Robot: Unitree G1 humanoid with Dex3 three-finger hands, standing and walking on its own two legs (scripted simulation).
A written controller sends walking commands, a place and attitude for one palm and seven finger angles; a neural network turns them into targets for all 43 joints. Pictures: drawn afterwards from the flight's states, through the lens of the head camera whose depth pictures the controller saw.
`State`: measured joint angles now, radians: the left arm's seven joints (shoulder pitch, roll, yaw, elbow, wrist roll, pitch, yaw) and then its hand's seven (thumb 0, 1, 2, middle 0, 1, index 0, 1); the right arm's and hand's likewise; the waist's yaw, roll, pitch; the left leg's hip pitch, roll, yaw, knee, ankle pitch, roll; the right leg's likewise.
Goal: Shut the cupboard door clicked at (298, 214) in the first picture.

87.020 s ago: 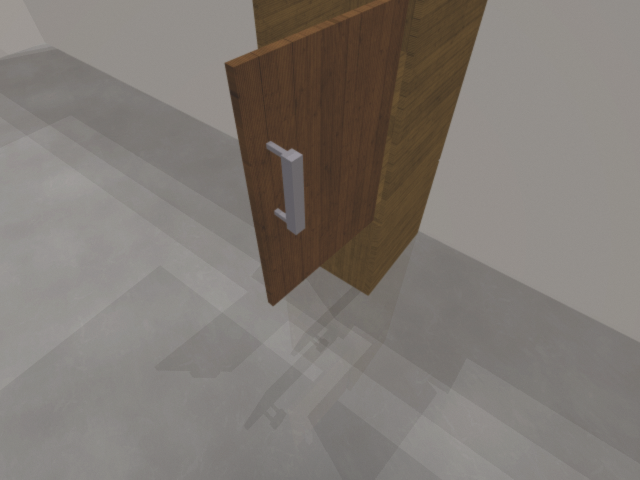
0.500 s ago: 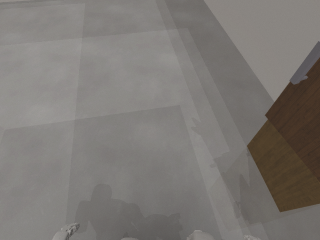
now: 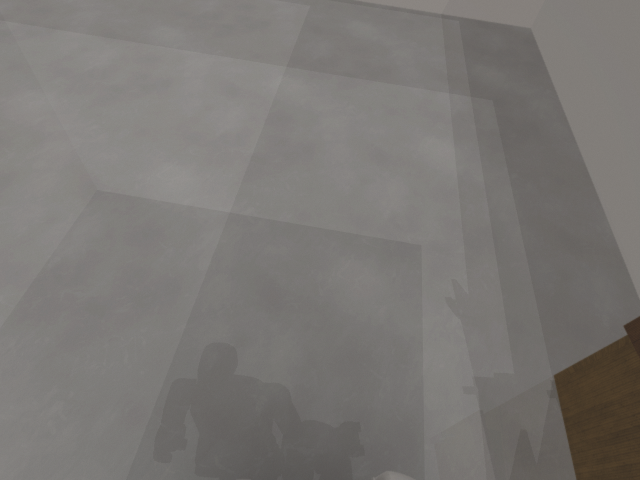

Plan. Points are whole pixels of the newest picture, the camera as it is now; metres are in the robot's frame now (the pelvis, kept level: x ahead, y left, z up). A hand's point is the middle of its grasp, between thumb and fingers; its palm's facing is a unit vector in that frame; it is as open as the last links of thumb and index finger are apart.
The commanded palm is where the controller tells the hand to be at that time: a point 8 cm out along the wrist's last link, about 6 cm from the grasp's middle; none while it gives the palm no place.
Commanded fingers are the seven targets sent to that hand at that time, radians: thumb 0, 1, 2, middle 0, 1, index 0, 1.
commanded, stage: walk to a spot facing it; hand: left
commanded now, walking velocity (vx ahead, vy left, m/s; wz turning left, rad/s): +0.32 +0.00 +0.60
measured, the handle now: out of the picture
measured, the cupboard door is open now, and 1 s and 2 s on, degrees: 8 8 8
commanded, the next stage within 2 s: turn to face it in 0.74 s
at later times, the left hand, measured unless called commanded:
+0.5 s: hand (201, 410) +0.22 +0.17 -0.13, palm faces +0.26 -0.93 -0.25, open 7.4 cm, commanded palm none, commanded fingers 0.00 0.90 0.90 -0.20 -0.30 -0.20 -0.30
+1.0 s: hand (157, 441) +0.18 +0.23 -0.17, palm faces +0.54 -0.81 -0.22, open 7.4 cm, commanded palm none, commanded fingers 0.00 0.90 0.90 -0.20 -0.30 -0.20 -0.30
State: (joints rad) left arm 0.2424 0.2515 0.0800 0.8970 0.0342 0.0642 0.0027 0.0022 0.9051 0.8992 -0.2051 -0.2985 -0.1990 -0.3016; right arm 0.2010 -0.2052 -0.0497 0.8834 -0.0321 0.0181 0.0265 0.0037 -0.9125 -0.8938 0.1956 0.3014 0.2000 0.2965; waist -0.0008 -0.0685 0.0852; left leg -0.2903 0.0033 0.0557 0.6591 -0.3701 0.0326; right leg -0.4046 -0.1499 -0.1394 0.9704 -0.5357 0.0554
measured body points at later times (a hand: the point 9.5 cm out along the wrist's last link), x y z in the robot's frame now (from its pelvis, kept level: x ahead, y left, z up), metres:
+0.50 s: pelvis +0.16 -0.04 +0.01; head +0.21 -0.05 +0.46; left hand +0.20 +0.22 -0.11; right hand +0.23 -0.29 -0.15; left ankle +0.05 +0.07 -0.62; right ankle +0.20 -0.13 -0.72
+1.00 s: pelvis +0.26 +0.05 +0.01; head +0.29 +0.10 +0.45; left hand +0.15 +0.28 -0.16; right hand +0.51 -0.08 -0.11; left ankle +0.26 +0.11 -0.72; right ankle +0.30 -0.13 -0.64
